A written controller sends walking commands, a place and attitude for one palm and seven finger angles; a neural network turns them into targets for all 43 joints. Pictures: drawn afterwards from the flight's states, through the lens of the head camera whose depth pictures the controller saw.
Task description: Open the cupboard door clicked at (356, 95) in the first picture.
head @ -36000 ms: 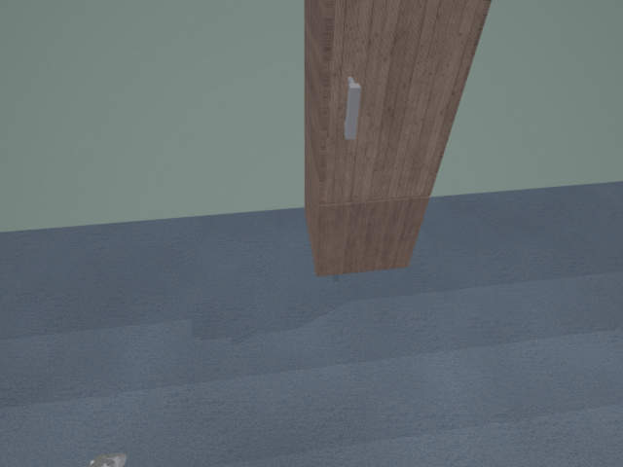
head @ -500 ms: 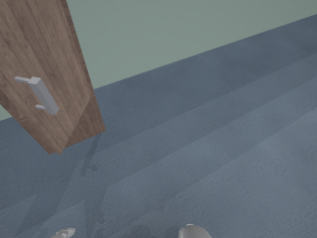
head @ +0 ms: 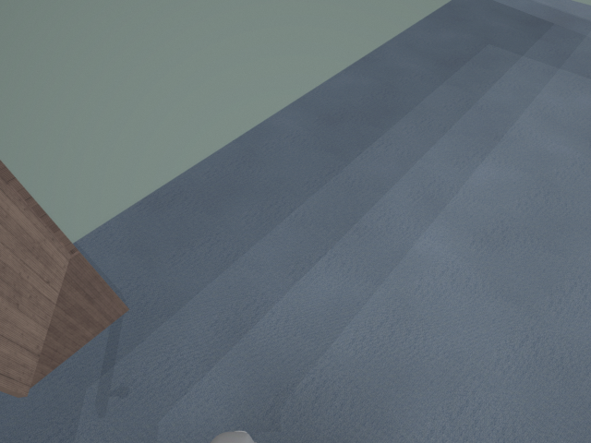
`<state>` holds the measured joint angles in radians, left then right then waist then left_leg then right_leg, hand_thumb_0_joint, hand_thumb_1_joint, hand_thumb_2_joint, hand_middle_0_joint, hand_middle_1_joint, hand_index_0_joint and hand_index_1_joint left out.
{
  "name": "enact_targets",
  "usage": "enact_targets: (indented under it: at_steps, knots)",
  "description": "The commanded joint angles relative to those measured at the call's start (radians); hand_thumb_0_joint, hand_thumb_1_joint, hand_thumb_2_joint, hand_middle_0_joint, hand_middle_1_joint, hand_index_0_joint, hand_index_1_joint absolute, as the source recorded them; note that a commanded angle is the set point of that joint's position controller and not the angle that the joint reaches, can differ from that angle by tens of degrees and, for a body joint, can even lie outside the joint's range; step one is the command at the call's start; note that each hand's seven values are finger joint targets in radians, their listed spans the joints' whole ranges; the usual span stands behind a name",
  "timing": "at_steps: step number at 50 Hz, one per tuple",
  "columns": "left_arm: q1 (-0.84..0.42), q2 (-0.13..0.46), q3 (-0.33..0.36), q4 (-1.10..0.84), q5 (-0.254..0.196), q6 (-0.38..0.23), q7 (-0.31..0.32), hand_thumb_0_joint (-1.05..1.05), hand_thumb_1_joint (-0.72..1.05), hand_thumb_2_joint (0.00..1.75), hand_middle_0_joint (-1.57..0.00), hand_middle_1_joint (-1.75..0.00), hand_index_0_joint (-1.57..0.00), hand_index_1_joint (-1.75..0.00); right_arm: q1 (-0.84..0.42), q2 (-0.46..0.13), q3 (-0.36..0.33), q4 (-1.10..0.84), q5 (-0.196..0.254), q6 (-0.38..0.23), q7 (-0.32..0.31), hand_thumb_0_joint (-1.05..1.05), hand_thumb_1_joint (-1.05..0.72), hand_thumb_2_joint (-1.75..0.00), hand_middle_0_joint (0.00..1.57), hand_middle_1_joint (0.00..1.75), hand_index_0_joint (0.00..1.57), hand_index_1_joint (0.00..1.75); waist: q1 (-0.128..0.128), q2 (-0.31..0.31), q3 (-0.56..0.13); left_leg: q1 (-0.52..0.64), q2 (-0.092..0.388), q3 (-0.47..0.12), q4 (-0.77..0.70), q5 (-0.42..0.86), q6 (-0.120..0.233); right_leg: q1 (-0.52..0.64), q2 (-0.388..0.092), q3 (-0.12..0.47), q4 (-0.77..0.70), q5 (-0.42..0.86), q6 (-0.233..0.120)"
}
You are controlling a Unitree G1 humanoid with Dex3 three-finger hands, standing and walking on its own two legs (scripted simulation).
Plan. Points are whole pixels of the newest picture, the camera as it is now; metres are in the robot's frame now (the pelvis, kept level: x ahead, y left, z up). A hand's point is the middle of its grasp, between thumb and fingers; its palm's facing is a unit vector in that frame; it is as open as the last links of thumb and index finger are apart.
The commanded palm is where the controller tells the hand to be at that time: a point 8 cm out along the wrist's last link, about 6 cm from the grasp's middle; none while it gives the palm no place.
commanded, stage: walk to a spot facing it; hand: left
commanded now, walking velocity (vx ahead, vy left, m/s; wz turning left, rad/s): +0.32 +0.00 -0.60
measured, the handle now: out of the picture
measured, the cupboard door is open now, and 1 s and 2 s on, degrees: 49 49 49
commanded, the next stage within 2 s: turn to face it in 1.30 s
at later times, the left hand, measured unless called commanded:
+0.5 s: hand (267, 296) +0.39 +0.09 -0.17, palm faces -0.36 -0.92 -0.18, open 7.4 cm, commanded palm none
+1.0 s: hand (303, 294) +0.40 +0.02 -0.17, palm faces -0.29 -0.93 -0.21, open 7.3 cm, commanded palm none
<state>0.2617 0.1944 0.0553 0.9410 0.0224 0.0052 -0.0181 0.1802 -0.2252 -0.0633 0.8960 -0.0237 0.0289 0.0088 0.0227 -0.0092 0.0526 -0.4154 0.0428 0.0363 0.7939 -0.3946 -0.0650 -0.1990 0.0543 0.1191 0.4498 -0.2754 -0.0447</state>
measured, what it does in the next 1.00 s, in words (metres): walks ahead, turning right: left foot, then right foot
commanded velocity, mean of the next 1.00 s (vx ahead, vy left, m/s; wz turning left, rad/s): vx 0.36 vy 0.00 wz -0.29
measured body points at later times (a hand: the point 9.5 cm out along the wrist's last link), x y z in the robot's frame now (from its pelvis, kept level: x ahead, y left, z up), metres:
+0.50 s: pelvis +0.19 -0.04 -0.02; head +0.24 -0.06 +0.42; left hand +0.41 +0.14 -0.16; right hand +0.00 -0.21 -0.16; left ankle +0.04 +0.13 -0.74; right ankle +0.26 -0.14 -0.73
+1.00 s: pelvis +0.41 -0.16 -0.01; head +0.43 -0.19 +0.44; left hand +0.42 +0.07 -0.15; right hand +0.44 -0.42 -0.16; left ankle +0.57 -0.09 -0.70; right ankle +0.26 -0.14 -0.74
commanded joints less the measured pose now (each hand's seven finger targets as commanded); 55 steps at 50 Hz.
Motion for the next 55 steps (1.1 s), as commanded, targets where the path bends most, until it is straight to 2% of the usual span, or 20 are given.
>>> enact_targets:
  at_steps: [1, 2, 3, 4, 6, 11, 20, 22, 24, 25, 26, 27, 28, 30, 33, 47, 51, 53, 54, 55]
  knots:
    - [-0.045, 0.211, 0.072, -0.077, -0.001, -0.026, 0.009, 0.00, 0.90, 0.90, -0.20, -0.30, -0.20, -0.30, 0.052, -0.084, -0.020, -0.074, 0.009, -0.068, -0.014, 0.00, -0.90, -0.90, 0.20, 0.30, 0.20, 0.30, -0.047, -0.120, -0.033, 0.218, -0.032, 0.003, -0.290, 0.075, 0.019, -0.138, -0.187, 0.276, -0.104, -0.174, -0.129]
    - [-0.069, 0.163, 0.061, -0.090, -0.003, -0.026, 0.004, 0.00, 0.90, 0.90, -0.20, -0.30, -0.20, -0.30, 0.157, -0.123, -0.024, -0.035, 0.008, -0.078, -0.028, 0.00, -0.90, -0.90, 0.20, 0.30, 0.20, 0.30, -0.095, -0.004, -0.068, 0.441, 0.016, -0.029, -0.402, 0.063, 0.030, -0.283, -0.115, 0.203, 0.011, -0.174, -0.080]
    - [-0.068, 0.088, 0.046, -0.109, -0.015, -0.026, -0.008, 0.00, 0.90, 0.90, -0.20, -0.30, -0.20, -0.30, 0.273, -0.226, -0.049, -0.005, -0.012, -0.086, -0.040, 0.00, -0.90, -0.90, 0.20, 0.30, 0.20, 0.30, -0.146, 0.298, -0.109, 0.616, 0.281, -0.368, -0.529, -0.190, 0.101, -0.507, 0.032, 0.040, 0.323, -0.252, -0.015]
    - [-0.118, 0.093, 0.042, -0.141, -0.009, -0.038, -0.013, 0.00, 0.90, 0.90, -0.20, -0.30, -0.20, -0.30, 0.354, -0.267, -0.049, -0.001, -0.019, -0.087, -0.047, 0.00, -0.90, -0.90, 0.20, 0.30, 0.20, 0.30, -0.166, 0.352, -0.095, 0.586, 0.477, -0.604, -0.618, -0.240, 0.193, -0.604, 0.013, -0.067, 0.575, -0.313, 0.018]
    - [-0.143, 0.123, 0.057, -0.132, 0.011, -0.044, -0.029, 0.00, 0.90, 0.90, -0.20, -0.30, -0.20, -0.30, 0.265, -0.196, -0.024, -0.036, -0.022, -0.088, -0.040, 0.00, -0.90, -0.90, 0.20, 0.30, 0.20, 0.30, -0.113, 0.124, 0.011, 0.416, 0.431, -0.492, -0.625, -0.101, 0.226, -0.594, -0.081, -0.052, 0.732, -0.180, 0.029]
    - [-0.112, 0.044, 0.032, -0.082, 0.008, -0.014, -0.050, 0.00, 0.90, 0.90, -0.20, -0.30, -0.20, -0.30, 0.251, -0.092, 0.015, 0.006, -0.007, -0.112, -0.049, 0.00, -0.90, -0.90, 0.20, 0.30, 0.20, 0.30, -0.047, 0.183, 0.006, 0.434, 0.242, -0.004, -0.517, 0.611, 0.093, -0.580, -0.107, -0.145, 0.784, 0.034, 0.049]
    - [-0.290, 0.038, 0.007, -0.111, 0.001, -0.010, -0.054, 0.00, 0.90, 0.90, -0.20, -0.30, -0.20, -0.30, 0.363, -0.101, 0.025, 0.092, -0.016, -0.102, -0.048, 0.00, -0.90, -0.90, 0.20, 0.30, 0.20, 0.30, -0.069, 0.180, 0.048, 0.448, 0.270, 0.161, -0.484, 0.859, 0.126, -0.377, -0.064, -0.281, 0.296, 0.082, -0.006]
    - [-0.201, 0.064, 0.019, -0.084, -0.002, -0.011, -0.046, 0.00, 0.90, 0.90, -0.20, -0.30, -0.20, -0.30, 0.330, -0.133, 0.019, 0.095, -0.013, -0.100, -0.049, 0.00, -0.90, -0.90, 0.20, 0.30, 0.20, 0.30, -0.013, 0.184, 0.004, 0.451, 0.299, 0.177, -0.382, 1.064, 0.128, -0.230, -0.034, -0.287, 0.264, 0.042, -0.043]
    - [0.047, 0.112, 0.040, -0.011, 0.002, -0.024, -0.035, 0.00, 0.90, 0.90, -0.20, -0.30, -0.20, -0.30, 0.249, -0.163, 0.014, 0.078, -0.001, -0.097, -0.046, 0.00, -0.90, -0.90, 0.20, 0.30, 0.20, 0.30, 0.115, 0.143, -0.106, 0.324, 0.258, 0.215, -0.090, 1.050, 0.092, 0.131, 0.001, -0.288, 0.170, 0.075, -0.082]
    - [0.194, 0.209, 0.065, 0.028, 0.009, -0.035, -0.021, 0.00, 0.90, 0.90, -0.20, -0.30, -0.20, -0.30, 0.243, -0.120, 0.019, 0.061, 0.016, -0.098, -0.032, 0.00, -0.90, -0.90, 0.20, 0.30, 0.20, 0.30, 0.180, -0.024, -0.209, 0.082, 0.176, 0.244, 0.215, 0.690, 0.053, 0.420, -0.168, -0.069, 0.085, 0.015, -0.147]
    - [0.249, 0.305, 0.085, 0.035, -0.002, -0.037, -0.004, 0.00, 0.90, 0.90, -0.20, -0.30, -0.20, -0.30, 0.273, -0.045, 0.027, 0.033, 0.032, -0.097, -0.032, 0.00, -0.90, -0.90, 0.20, 0.30, 0.20, 0.30, 0.158, -0.261, -0.309, -0.187, -0.007, 0.154, 0.604, -0.180, 0.011, 0.533, -0.469, 0.491, -0.088, 0.020, -0.257]
    - [0.173, 0.314, 0.084, 0.019, -0.023, -0.028, 0.010, 0.00, 0.90, 0.90, -0.20, -0.30, -0.20, -0.30, 0.186, -0.082, 0.018, 0.019, 0.027, -0.087, -0.029, 0.00, -0.90, -0.90, 0.20, 0.30, 0.20, 0.30, 0.131, -0.160, -0.184, -0.280, 0.047, -0.014, 0.678, -0.159, 0.046, 0.390, -0.477, 0.518, -0.201, -0.114, -0.248]
    - [0.070, 0.253, 0.069, 0.002, -0.028, -0.028, 0.015, 0.00, 0.90, 0.90, -0.20, -0.30, -0.20, -0.30, 0.143, -0.064, 0.007, 0.020, 0.020, -0.087, -0.024, 0.00, -0.90, -0.90, 0.20, 0.30, 0.20, 0.30, 0.079, -0.064, -0.027, -0.301, 0.104, -0.029, 0.631, -0.027, 0.045, 0.232, -0.439, 0.374, -0.234, -0.122, -0.221]
    - [-0.043, 0.162, 0.036, -0.028, -0.020, -0.047, 0.020, 0.00, 0.90, 0.90, -0.20, -0.30, -0.20, -0.30, 0.176, -0.045, 0.006, 0.063, 0.006, -0.071, -0.025, 0.00, -0.90, -0.90, 0.20, 0.30, 0.20, 0.30, -0.012, -0.044, -0.010, -0.157, 0.136, -0.038, 0.508, 0.074, 0.032, -0.005, -0.336, 0.187, -0.239, 0.012, -0.145]
    - [-0.034, 0.119, 0.025, -0.008, -0.012, -0.071, 0.019, 0.00, 0.90, 0.90, -0.20, -0.30, -0.20, -0.30, 0.245, -0.007, 0.011, 0.102, -0.004, -0.041, -0.017, 0.00, -0.90, -0.90, 0.20, 0.30, 0.20, 0.30, -0.063, -0.044, -0.029, -0.092, 0.122, -0.011, 0.361, 0.130, 0.023, -0.063, -0.257, 0.051, -0.260, 0.163, -0.105]
    - [0.296, 0.060, -0.002, 0.158, -0.013, -0.103, 0.053, 0.00, 0.90, 0.90, -0.20, -0.30, -0.20, -0.30, -0.182, 0.005, 0.013, 0.001, 0.014, -0.056, 0.008, 0.00, -0.90, -0.90, 0.20, 0.30, 0.20, 0.30, 0.034, -0.086, 0.046, -0.344, 0.020, 0.065, 0.062, 0.224, 0.050, 0.357, -0.246, 0.018, -0.183, 0.933, -0.016]
    - [0.293, 0.091, 0.002, 0.176, -0.009, -0.108, 0.061, 0.00, 0.90, 0.90, -0.20, -0.30, -0.20, -0.30, -0.134, 0.009, 0.018, 0.027, 0.013, -0.070, 0.001, 0.00, -0.90, -0.90, 0.20, 0.30, 0.20, 0.30, -0.018, -0.101, 0.019, -0.097, -0.093, 0.160, -0.107, 0.151, 0.105, 0.335, -0.238, -0.028, -0.062, 1.297, -0.014]
    - [0.254, 0.107, 0.006, 0.176, -0.011, -0.111, 0.058, 0.00, 0.90, 0.90, -0.20, -0.30, -0.20, -0.30, 0.059, -0.024, 0.009, 0.089, 0.008, -0.076, -0.017, 0.00, -0.90, -0.90, 0.20, 0.30, 0.20, 0.30, -0.116, -0.108, -0.046, 0.166, -0.117, 0.153, -0.197, 0.209, 0.153, 0.225, -0.216, -0.064, 0.132, 1.308, 0.010]
    - [0.218, 0.099, 0.006, 0.162, -0.014, -0.113, 0.054, 0.00, 0.90, 0.90, -0.20, -0.30, -0.20, -0.30, 0.216, -0.068, -0.007, 0.132, -0.001, -0.077, -0.025, 0.00, -0.90, -0.90, 0.20, 0.30, 0.20, 0.30, -0.193, -0.080, -0.115, 0.430, -0.028, 0.048, -0.231, 0.283, 0.200, 0.030, -0.202, -0.072, 0.340, 1.078, 0.018]
    - [0.249, 0.046, 0.000, 0.140, -0.029, -0.112, 0.042, 0.00, 0.90, 0.90, -0.20, -0.30, -0.20, -0.30, 0.349, -0.171, -0.033, 0.158, -0.023, -0.083, -0.030, 0.00, -0.90, -0.90, 0.20, 0.30, 0.20, 0.30, -0.209, 0.140, -0.255, 0.657, 0.290, -0.389, -0.268, 0.332, 0.334, -0.223, -0.076, -0.130, 0.736, 0.372, 0.027]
